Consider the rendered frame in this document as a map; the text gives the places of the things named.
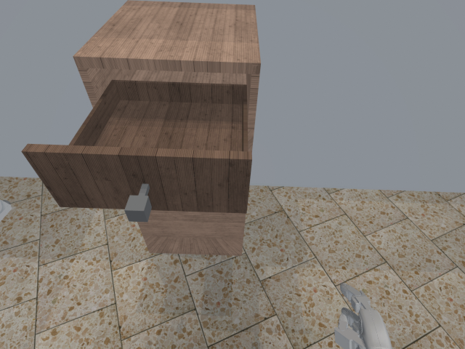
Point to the cabinet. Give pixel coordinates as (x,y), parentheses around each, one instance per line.
(179,42)

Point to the handle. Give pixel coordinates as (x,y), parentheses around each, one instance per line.
(138,207)

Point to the drawer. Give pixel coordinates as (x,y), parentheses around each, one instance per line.
(188,141)

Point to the robot right hand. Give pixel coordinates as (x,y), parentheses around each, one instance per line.
(368,328)

